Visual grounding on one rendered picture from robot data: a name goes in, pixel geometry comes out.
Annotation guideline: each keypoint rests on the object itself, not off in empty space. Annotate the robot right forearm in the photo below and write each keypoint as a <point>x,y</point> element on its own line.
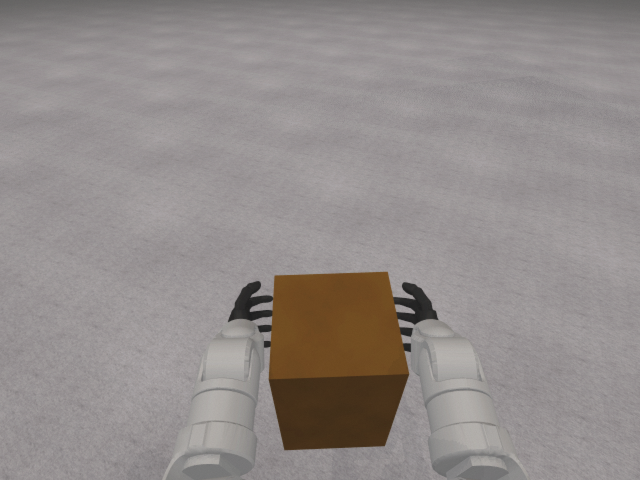
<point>466,438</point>

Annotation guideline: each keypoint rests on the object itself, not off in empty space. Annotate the robot right hand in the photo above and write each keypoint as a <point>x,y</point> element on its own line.
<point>421,305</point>

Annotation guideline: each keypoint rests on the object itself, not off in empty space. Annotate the robot left hand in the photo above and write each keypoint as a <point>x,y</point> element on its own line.
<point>244,303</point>

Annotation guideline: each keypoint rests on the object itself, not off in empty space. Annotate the carton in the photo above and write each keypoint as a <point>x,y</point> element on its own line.
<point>337,367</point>

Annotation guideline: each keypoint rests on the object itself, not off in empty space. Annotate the robot left forearm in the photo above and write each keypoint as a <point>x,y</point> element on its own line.
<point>218,439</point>

